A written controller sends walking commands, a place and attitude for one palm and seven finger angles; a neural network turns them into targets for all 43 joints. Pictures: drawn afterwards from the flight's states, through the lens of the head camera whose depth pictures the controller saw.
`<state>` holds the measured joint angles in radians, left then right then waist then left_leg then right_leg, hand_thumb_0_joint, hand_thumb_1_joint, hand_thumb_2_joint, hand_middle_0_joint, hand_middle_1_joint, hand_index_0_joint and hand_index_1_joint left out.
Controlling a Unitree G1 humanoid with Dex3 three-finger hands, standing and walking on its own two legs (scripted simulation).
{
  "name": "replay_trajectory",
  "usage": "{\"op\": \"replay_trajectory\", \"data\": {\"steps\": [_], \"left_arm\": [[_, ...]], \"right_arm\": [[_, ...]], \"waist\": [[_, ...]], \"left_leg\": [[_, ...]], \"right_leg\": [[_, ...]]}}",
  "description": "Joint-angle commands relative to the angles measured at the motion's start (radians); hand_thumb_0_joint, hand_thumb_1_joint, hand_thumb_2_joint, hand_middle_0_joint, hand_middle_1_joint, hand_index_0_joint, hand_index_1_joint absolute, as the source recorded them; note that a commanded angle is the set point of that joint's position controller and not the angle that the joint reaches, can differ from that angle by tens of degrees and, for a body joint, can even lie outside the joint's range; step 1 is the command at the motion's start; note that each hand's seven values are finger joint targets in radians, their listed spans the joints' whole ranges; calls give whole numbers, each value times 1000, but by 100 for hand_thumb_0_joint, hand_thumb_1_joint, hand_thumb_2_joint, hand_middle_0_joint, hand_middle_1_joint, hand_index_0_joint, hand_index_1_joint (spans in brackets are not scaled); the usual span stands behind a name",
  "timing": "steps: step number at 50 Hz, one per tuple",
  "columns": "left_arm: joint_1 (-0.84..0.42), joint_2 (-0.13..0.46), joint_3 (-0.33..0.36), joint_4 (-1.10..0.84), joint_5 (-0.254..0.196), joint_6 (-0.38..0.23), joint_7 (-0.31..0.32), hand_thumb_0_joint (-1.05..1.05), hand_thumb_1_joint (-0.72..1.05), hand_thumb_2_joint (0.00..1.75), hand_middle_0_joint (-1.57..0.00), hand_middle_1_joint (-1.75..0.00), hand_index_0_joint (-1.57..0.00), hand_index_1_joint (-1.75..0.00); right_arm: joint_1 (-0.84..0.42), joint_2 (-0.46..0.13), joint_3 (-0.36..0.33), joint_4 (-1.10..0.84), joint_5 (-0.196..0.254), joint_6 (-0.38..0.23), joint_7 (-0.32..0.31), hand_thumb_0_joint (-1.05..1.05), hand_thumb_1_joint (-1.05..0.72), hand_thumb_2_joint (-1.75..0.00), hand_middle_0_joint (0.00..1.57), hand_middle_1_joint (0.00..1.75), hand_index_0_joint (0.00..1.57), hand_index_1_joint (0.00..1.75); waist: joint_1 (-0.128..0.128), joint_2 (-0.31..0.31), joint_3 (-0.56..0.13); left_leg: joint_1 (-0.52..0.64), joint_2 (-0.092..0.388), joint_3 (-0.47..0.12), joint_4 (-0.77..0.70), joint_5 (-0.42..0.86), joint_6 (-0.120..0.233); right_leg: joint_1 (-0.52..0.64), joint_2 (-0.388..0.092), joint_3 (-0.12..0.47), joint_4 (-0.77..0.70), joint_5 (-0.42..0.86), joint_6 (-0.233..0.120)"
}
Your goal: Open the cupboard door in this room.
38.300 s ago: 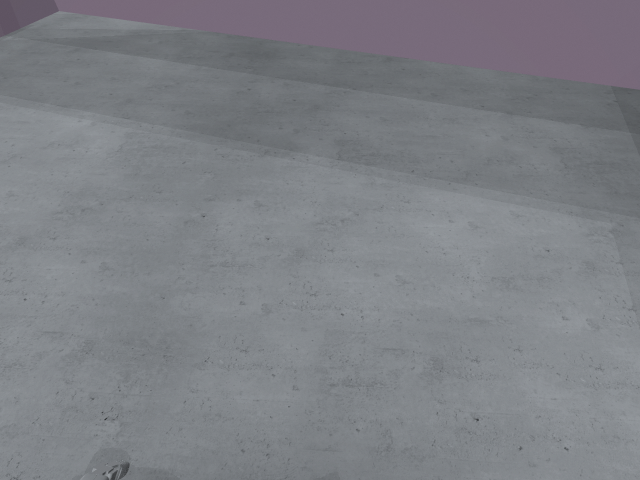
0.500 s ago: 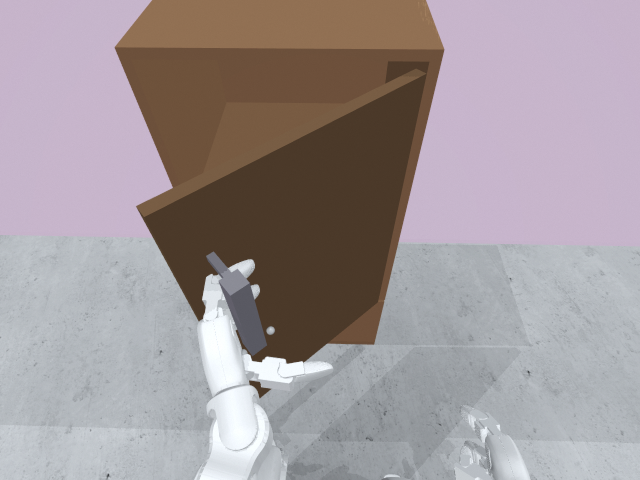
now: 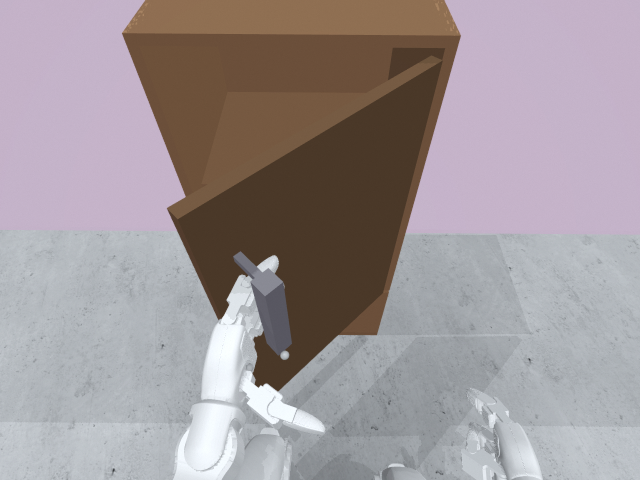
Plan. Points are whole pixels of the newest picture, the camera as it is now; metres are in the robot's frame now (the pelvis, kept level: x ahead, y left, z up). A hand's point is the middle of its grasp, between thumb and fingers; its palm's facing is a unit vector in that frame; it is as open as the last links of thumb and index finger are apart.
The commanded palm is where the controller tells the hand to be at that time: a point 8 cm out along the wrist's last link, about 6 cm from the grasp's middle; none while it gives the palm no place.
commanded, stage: slide the hand sideways off the handle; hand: left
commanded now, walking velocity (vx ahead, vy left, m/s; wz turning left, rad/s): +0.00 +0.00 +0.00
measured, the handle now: (262, 305) +0.32 +0.09 +0.05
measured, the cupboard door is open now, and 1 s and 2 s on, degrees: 45 45 45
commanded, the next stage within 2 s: draw the hand back to the body in 0.92 s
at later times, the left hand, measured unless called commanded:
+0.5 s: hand (256, 390) +0.22 +0.08 +0.05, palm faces -0.03 -1.00 +0.01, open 16.2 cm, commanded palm +0.19 +0.14 +0.05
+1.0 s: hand (213, 430) +0.18 +0.12 +0.05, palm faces +0.00 -1.00 -0.02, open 16.4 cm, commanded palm +0.16 +0.17 +0.05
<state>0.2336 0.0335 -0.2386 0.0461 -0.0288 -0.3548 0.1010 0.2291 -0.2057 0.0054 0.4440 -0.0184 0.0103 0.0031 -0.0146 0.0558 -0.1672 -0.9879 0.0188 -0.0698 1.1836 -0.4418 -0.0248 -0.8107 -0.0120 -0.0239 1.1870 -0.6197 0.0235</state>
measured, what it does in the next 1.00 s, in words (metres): stands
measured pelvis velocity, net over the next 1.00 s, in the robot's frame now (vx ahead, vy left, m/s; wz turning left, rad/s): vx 0.00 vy -0.02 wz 0.00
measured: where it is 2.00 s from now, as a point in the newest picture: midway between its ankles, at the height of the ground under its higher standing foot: outside the picture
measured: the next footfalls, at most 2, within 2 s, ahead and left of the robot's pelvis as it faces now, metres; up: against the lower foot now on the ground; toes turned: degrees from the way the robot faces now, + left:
none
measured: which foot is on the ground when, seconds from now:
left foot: down 0.00-1.00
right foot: down 0.00-1.00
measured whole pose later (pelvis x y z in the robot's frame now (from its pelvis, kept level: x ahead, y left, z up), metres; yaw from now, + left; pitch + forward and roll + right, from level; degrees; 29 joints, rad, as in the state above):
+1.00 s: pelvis +0.00 -0.02 -0.02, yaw +0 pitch +15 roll -2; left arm 0.63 0.15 -0.02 -0.21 -0.19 -0.43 -0.14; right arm 0.24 -0.21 -0.02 0.40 0.01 0.00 -0.05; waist 0.02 0.06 -0.20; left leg -1.07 0.03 -0.10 1.28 -0.48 -0.05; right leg -0.89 0.01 -0.05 1.29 -0.67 0.00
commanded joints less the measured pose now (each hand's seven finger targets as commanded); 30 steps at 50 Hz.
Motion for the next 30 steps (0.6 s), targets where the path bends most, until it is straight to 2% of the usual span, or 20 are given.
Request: {"op": "replay_trajectory", "data": {"steps": [1, 2, 6, 9, 12, 13, 15, 19, 20, 21, 24, 30], "left_arm": [[-14, -32, -13, -264, 49, -71, 58, 0, -50, 30, -15, -30, -15, -30], [-32, -24, -15, -285, 60, -74, 63, 0, -50, 30, -15, -30, -15, -30], [72, -5, 1, -319, 63, -68, 62, 0, -50, 30, -15, -30, -15, -30], [90, -7, -9, -365, 59, -72, 58, 0, -50, 30, -15, -30, -15, -30], [101, -1, -9, -377, 50, -78, 49, 0, -50, 30, -15, -30, -15, -30], [91, 0, -10, -395, 46, -84, 44, 0, -50, 30, -15, -30, -15, -30], [118, 20, 10, -402, 35, -92, 31, 0, -50, 30, -15, -30, -15, -30], [212, 49, 52, -416, 6, -104, -6, 0, -50, 30, -15, -30, -15, -30], [236, 59, 63, -431, -2, -106, -14, 0, -50, 30, -15, -30, -15, -30], [263, 54, 61, -435, -9, -107, -24, 0, -50, 30, -15, -30, -15, -30], [266, 73, 79, -439, -20, -110, -45, 0, -50, 30, -15, -30, -15, -30], [333, 111, 133, -472, -60, -134, -97, 0, -50, 30, -15, -30, -15, -30]], "right_arm": [[-78, -87, -36, -195, -8, -39, 12, 0, -90, -90, 20, 30, 20, 30], [-78, -88, -36, -198, -9, -35, 14, 0, -90, -90, 20, 30, 20, 30], [-81, -83, -35, -223, -8, -18, 17, 0, -90, -90, 20, 30, 20, 30], [-78, -82, -32, -232, -6, -15, 17, 0, -90, -90, 20, 30, 20, 30], [-72, -86, -31, -231, -6, -16, 12, 0, -90, -90, 20, 30, 20, 30], [-73, -85, -31, -231, -7, -19, 10, 0, -90, -90, 20, 30, 20, 30], [-67, -86, -33, -229, -6, -24, 4, 0, -90, -90, 20, 30, 20, 30], [-64, -85, -35, -232, -2, -30, 0, 0, -90, -90, 20, 30, 20, 30], [-60, -85, -36, -234, -2, -30, 0, 0, -90, -90, 20, 30, 20, 30], [-64, -82, -36, -237, 1, -31, 0, 0, -90, -90, 20, 30, 20, 30], [-62, -86, -38, -238, 3, -32, -2, 0, -90, -90, 20, 30, 20, 30], [-59, -85, -48, -236, 8, -43, -13, 0, -90, -90, 20, 30, 20, 30]], "waist": [[2, -76, -202], [-3, -73, -209], [15, -62, -203], [7, -37, -194], [-10, -65, -177], [-11, -53, -184], [-11, -71, -199], [5, -62, -199], [13, -63, -220], [13, -49, -208], [1, -69, -170], [14, -58, -194]], "left_leg": [[288, -16, 13, -170, 69, 36], [288, -15, 13, -165, 72, 36], [279, -15, 24, -169, 71, 34], [283, -13, 19, -168, 69, 32], [266, -11, 12, -159, 54, 35], [266, -14, 12, -154, 54, 36], [265, -14, 13, -144, 65, 39], [257, -19, 26, -133, 89, 38], [261, -19, 23, -132, 112, 40], [259, -20, 31, -130, 115, 39], [233, -21, 30, -121, 91, 41], [211, -28, 34, -93, 118, 45]], "right_leg": [[-48, 36, -49, -179, 201, -58], [-54, 36, -47, -172, 206, -59], [-40, 40, -43, -172, 204, -61], [-55, 43, -47, -163, 203, -60], [-67, 45, -49, -162, 195, -56], [-69, 44, -47, -160, 195, -55], [-61, 47, -44, -159, 203, -55], [-46, 47, -40, -159, 233, -52], [-29, 49, -40, -153, 254, -55], [-30, 47, -40, -153, 264, -52], [-48, 48, -38, -156, 248, -48], [-28, 48, -25, -145, 286, -46]]}}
